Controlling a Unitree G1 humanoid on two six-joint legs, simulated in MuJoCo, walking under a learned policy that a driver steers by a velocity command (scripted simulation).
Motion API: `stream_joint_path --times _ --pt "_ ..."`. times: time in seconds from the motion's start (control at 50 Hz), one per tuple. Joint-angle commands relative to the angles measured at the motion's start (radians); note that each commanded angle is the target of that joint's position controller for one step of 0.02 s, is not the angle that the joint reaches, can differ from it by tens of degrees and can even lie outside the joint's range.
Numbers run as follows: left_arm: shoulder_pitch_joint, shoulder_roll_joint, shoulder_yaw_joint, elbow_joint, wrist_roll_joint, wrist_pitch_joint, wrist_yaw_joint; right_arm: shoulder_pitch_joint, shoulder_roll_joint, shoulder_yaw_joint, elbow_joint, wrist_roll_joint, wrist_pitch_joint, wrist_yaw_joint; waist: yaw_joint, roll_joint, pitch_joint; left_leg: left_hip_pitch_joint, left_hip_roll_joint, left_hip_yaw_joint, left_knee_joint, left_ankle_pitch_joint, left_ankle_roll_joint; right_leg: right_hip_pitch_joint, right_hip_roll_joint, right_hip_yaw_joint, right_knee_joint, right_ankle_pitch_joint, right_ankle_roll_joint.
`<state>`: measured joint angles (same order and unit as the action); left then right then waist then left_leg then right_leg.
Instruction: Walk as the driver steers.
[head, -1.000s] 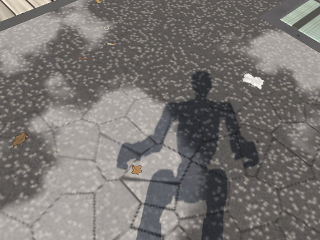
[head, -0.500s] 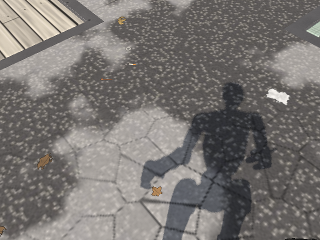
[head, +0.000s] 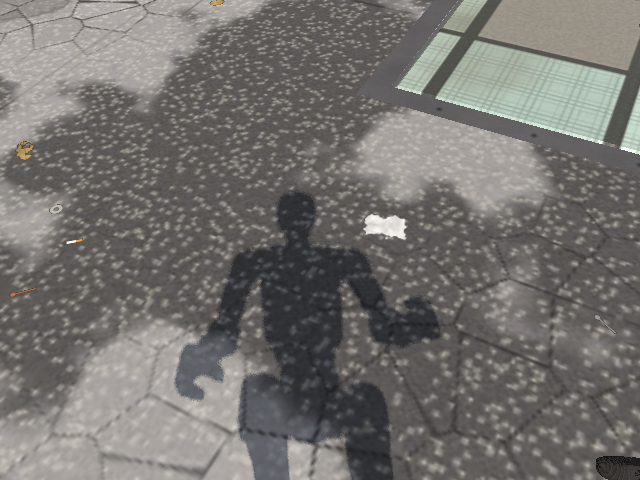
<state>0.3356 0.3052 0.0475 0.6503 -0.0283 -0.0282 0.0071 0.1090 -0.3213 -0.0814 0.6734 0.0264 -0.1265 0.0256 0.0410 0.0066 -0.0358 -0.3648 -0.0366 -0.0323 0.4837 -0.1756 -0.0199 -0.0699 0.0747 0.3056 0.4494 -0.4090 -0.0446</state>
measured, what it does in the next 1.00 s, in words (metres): walks ahead, turning left: left foot, then right foot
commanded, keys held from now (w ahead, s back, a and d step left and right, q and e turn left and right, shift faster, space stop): w+q+shift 0.66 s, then w+shift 0.06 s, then w+e+shift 0.28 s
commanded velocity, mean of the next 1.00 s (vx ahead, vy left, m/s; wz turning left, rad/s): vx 0.94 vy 0.00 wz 0.45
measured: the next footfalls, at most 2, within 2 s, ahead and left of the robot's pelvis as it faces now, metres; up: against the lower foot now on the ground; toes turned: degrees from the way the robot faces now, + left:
left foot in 0.02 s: +0.09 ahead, +0.12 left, +0.00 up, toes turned -5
right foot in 0.42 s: +0.49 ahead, -0.08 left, +0.00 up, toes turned +22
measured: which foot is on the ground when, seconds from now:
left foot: up 0.00-0.00, down 0.02-0.44, up 0.46-0.84, down 0.86-1.00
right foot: down 0.00-0.04, up 0.06-0.40, down 0.42-0.86, up 0.88-1.00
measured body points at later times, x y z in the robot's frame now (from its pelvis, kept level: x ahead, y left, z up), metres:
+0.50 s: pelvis +0.35 +0.03 -0.02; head +0.38 +0.05 +0.43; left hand +0.52 +0.32 -0.06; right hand +0.41 -0.24 -0.14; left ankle +0.11 +0.10 -0.65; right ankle +0.45 -0.09 -0.73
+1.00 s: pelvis +0.70 +0.27 -0.01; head +0.72 +0.30 +0.44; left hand +0.62 +0.54 -0.14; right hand +0.94 +0.11 -0.11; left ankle +0.71 +0.37 -0.73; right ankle +0.69 +0.05 -0.62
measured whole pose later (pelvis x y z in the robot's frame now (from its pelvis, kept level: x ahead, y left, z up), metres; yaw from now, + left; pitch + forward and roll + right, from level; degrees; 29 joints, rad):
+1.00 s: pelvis +0.70 +0.27 -0.01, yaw +30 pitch -1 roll +0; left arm 0.34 0.29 0.03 0.80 -0.06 -0.09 0.00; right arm 0.24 -0.27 -0.03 0.69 -0.02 -0.09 0.04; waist 0.01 -0.03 0.08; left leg -0.36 0.00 0.12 0.62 -0.25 0.07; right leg -0.37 -0.09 0.10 1.30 -0.28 -0.04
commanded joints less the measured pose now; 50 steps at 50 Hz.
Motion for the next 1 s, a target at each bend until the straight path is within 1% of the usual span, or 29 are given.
stream_joint_path --times 0.02,0.04,0.06,0.08,0.12,0.18,0.28,0.36,0.4,0.42,0.44,0.46,0.48,0.52,0.54,0.56,0.6,0.66,0.72,0.76,0.8,0.82,0.84,0.86,0.88,0.9,0.92,0.96,1.0 --pt "-0.038 0.073 0.008 -0.065 0.022 -0.025 -0.008 0.197 -0.14 -0.042 -0.015 -0.001 -0.024 -0.011 -0.129 -0.102 -0.068 0.368 0.091 -0.108 -0.028 -0.11 0.118 -0.224 -0.147 0.03 0.215 0.327 -0.12" --pt "-0.023 0.043 -0.005 -0.112 -0.003 -0.042 0.001 0.34 -0.253 -0.066 0.016 -0.023 -0.019 -0.001 -0.136 0.248 -0.133 0.589 0.278 -0.589 -0.181 -0.424 0.285 -0.513 -0.014 -0.147 0.618 0.218 -0.026" --pt "-0.053 0.072 -0.005 -0.121 -0.015 -0.062 0.012 0.361 -0.189 -0.048 0.026 -0.017 -0.023 0.022 -0.139 0.27 -0.045 0.606 0.357 -0.87 -0.293 -0.644 0.334 -0.733 -0.013 -0.143 0.766 -0.046 -0.009" --pt "-0.132 0.11 0.002 -0.126 -0.021 -0.08 0.006 0.332 -0.133 -0.03 0.027 -0.008 -0.018 0.023 -0.135 0.175 0.079 0.545 0.348 -0.786 -0.275 -0.606 0.322 -0.833 -0.063 -0.147 0.817 0.001 -0.024" --pt "-0.216 0.078 -0.01 -0.136 0.019 -0.115 -0.01 0.355 -0.098 -0.016 0.015 -0.02 0.002 0.015 -0.138 0.05 0.096 0.492 0.269 -0.636 -0.282 -0.433 0.314 -0.838 -0.098 -0.168 0.758 0.074 -0.028" --pt "-0.261 0.055 -0.009 -0.146 0.041 -0.128 -0.023 0.353 -0.052 0.008 0.022 -0.003 0.023 -0.007 -0.098 0.088 0.115 0.385 0.182 -0.511 -0.314 -0.254 0.295 -0.748 -0.113 -0.197 0.559 0.147 0.015" --pt "-0.435 0.003 -0.028 -0.195 0.034 -0.145 -0.043 0.335 -0.088 0.003 0.043 0.012 0.04 -0.044 -0.118 0.095 0.159 0.078 0.118 -0.396 -0.344 -0.062 0.263 -0.449 -0.032 -0.274 0.175 0.359 0.086" --pt "-0.423 0.074 0.01 -0.189 -0.002 -0.138 -0.03 0.367 -0.087 0.002 0.075 0.03 0.04 -0.047 -0.089 0.131 0.112 0.104 0.144 -0.423 -0.279 0.117 0.202 -0.206 -0.025 -0.233 0.066 0.426 0.085" --pt "-0.273 0.133 0.047 -0.167 -0.008 -0.134 -0.01 0.346 -0.1 -0.003 0.072 0.019 0.05 -0.04 0.014 0.128 -0.001 0.144 0.101 -0.383 -0.026 0.467 0.144 -0.005 -0.024 -0.254 0.036 0.329 0.045" --pt "-0.063 0.162 0.064 -0.131 -0.012 -0.123 0.006 0.296 -0.099 0.0 0.043 -0.005 0.053 -0.033 0.125 0.117 -0.147 0.023 0.07 -0.357 0.231 0.475 0.11 0.273 -0.105 -0.202 0.094 0.272 0.004" --pt "0.16 0.223 0.081 -0.095 0.002 -0.104 0.02 0.335 0.015 0.028 0.012 -0.029 0.049 -0.035 0.16 -0.067 -0.348 -0.191 -0.013 -0.273 0.584 0.105 0.086 0.607 -0.327 0.077 0.088 -0.053 -0.075" --pt "0.161 0.239 0.075 -0.064 0.017 -0.102 -0.004 0.448 0.069 0.063 -0.021 0.038 0.041 -0.037 0.075 -0.482 -0.466 -0.407 -0.029 -0.192 0.86 -0.352 0.071 0.7 -0.534 0.602 -0.116 -0.389 -0.189" --pt "0.087 0.136 0.06 -0.084 0.019 -0.093 -0.002 0.375 -0.018 0.044 -0.004 0.062 0.048 -0.046 0.096 -0.337 -0.252 -0.523 0.059 -0.152 0.937 -0.271 0.067 0.554 -0.487 0.547 -0.165 -0.459 -0.161" --pt "0.039 0.092 0.05 -0.042 0.038 -0.078 0.005 0.202 -0.042 0.038 -0.028 0.02 0.054 -0.038 0.082 -0.068 -0.017 -0.504 0.132 -0.088 0.91 -0.172 0.073 0.275 -0.421 0.221 -0.173 -0.075 -0.13" --pt "0.007 0.065 0.041 -0.026 0.054 -0.077 0.004 0.159 -0.026 0.033 -0.044 0.005 0.062 -0.031 0.05 -0.05 0.044 -0.472 0.161 -0.087 0.878 -0.154 0.077 0.166 -0.385 0.121 -0.199 0.034 -0.127" --pt "-0.028 0.047 0.035 -0.009 0.057 -0.079 0.003 0.16 0.001 0.036 -0.06 0.016 0.077 -0.022 0.01 -0.089 0.085 -0.446 0.191 -0.092 0.868 -0.158 0.077 0.082 -0.378 0.049 -0.224 0.084 -0.126" --pt "-0.084 0.02 0.031 0.013 0.029 -0.086 -0.006 0.131 0.042 0.048 -0.091 0.029 0.107 -0.014 -0.03 -0.1 0.143 -0.465 0.231 -0.085 0.839 -0.182 0.071 -0.018 -0.375 -0.084 -0.276 0.177 -0.113" --pt "-0.168 0.081 0.047 0.018 0.024 -0.098 -0.004 0.102 0.022 0.055 -0.126 0.011 0.11 0.002 -0.084 -0.071 0.181 -0.447 0.25 -0.077 0.718 -0.003 0.045 -0.108 -0.353 -0.276 -0.343 0.322 -0.098" --pt "-0.095 0.141 0.06 0.05 0.02 -0.108 -0.005 -0.018 0.009 0.062 -0.142 -0.007 0.091 0.024 -0.038 0.042 0.211 -0.291 0.184 0.016 0.438 0.213 0.071 -0.139 -0.287 -0.433 -0.407 0.374 -0.075" --pt "0.007 0.189 0.066 0.09 0.009 -0.102 -0.014 -0.104 0.008 0.064 -0.167 -0.002 0.073 0.034 -0.016 0.058 0.237 -0.207 0.118 0.058 0.286 0.208 0.107 -0.076 -0.318 -0.435 -0.433 0.531 -0.094" --pt "0.044 0.254 0.071 0.117 0.002 -0.08 -0.012 -0.111 -0.055 0.038 -0.19 0.001 0.066 0.037 -0.069 -0.02 0.178 -0.137 0.033 0.112 0.214 0.073 0.142 0.079 -0.36 -0.432 -0.298 1.041 -0.101" --pt "0.054 0.277 0.069 0.135 0.012 -0.067 -0.01 -0.009 -0.108 0.012 -0.177 0.003 0.071 0.031 -0.147 -0.069 0.088 -0.005 0.006 0.113 0.199 0.016 0.165 0.125 -0.374 -0.422 -0.14 1.241 -0.098" --pt "0.029 0.28 0.06 0.146 0.015 -0.053 -0.006 0.221 -0.156 -0.02 -0.118 0.003 0.082 0.016 -0.286 -0.093 -0.038 0.299 -0.012 0.121 0.151 0.048 0.189 0.039 -0.349 -0.427 0.112 1.32 -0.082" --pt "0.05 0.215 0.031 0.139 0.023 -0.058 -0.002 0.419 -0.219 -0.045 -0.057 0.003 0.098 -0.007 -0.36 -0.063 -0.17 0.687 0.086 -0.004 0.231 0.032 0.177 -0.224 -0.291 -0.384 0.44 0.995 -0.046" --pt "0.247 -0.002 -0.027 0.101 0.003 -0.078 -0.019 0.391 -0.336 -0.051 -0.054 -0.037 0.076 -0.011 -0.163 0.294 -0.364 0.93 0.402 -0.577 0.066 -0.383 0.287 -0.539 -0.086 -0.265 0.894 -0.082 -0.005" --pt "0.138 0.118 -0.007 0.111 -0.04 -0.101 -0.018 0.433 -0.22 -0.031 -0.065 -0.041 0.059 -0.004 -0.249 0.176 -0.459 0.857 0.407 -0.751 -0.121 -0.599 0.247 -0.553 -0.089 -0.107 0.977 -0.069 -0.027" --pt "-0.004 0.148 0.011 0.062 -0.074 -0.102 -0.011 0.383 -0.175 -0.015 -0.041 -0.042 0.043 0.001 -0.238 0.132 -0.21 0.706 0.398 -0.647 -0.181 -0.541 0.223 -0.674 -0.105 -0.142 1.006 -0.008 -0.016" --pt "-0.039 0.1 0.003 0.055 -0.027 -0.092 0.0 0.249 -0.119 -0.005 -0.02 -0.046 0.024 0.004 -0.129 0.038 -0.011 0.405 0.361 -0.411 -0.205 -0.287 0.202 -0.653 -0.201 -0.172 0.916 0.135 -0.005" --pt "0.056 0.066 0.009 0.098 -0.031 -0.045 -0.009 0.178 -0.034 0.009 -0.009 -0.06 0.004 0.008 -0.046 0.076 0.005 0.252 0.319 -0.241 -0.255 -0.16 0.179 -0.526 -0.26 -0.158 0.887 0.224 0.002"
